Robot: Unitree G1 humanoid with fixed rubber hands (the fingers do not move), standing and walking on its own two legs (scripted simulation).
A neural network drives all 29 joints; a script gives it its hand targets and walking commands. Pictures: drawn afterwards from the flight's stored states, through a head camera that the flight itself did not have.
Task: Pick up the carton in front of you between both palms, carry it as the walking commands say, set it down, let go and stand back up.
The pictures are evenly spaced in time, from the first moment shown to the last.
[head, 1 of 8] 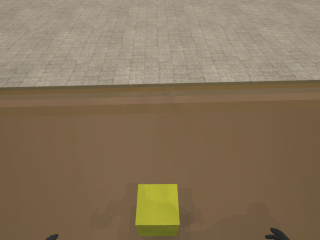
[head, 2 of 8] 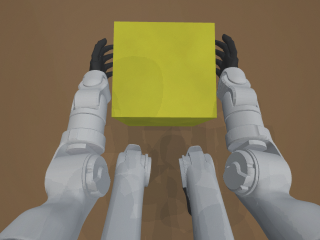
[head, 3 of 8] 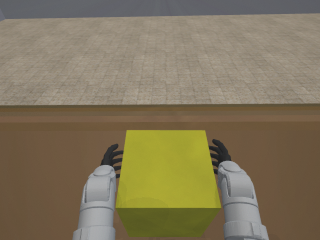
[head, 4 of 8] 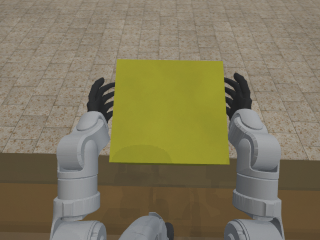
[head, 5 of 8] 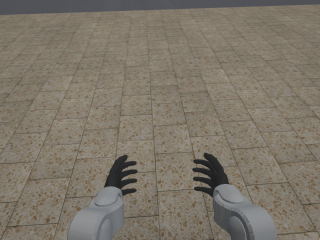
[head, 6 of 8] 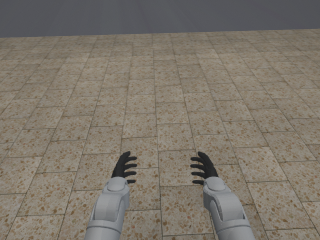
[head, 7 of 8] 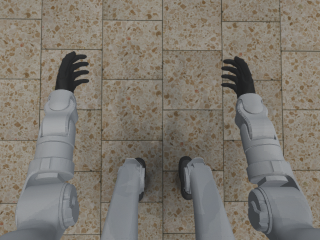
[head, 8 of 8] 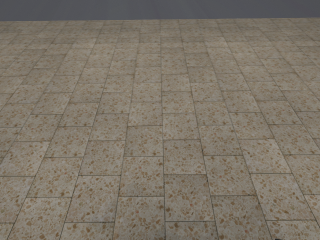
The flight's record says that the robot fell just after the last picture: no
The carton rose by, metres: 0.69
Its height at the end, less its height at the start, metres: -1.05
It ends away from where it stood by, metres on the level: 4.87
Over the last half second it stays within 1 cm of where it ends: yes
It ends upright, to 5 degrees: yes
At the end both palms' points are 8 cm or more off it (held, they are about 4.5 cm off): yes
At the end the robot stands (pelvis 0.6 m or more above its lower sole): yes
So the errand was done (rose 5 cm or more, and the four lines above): yes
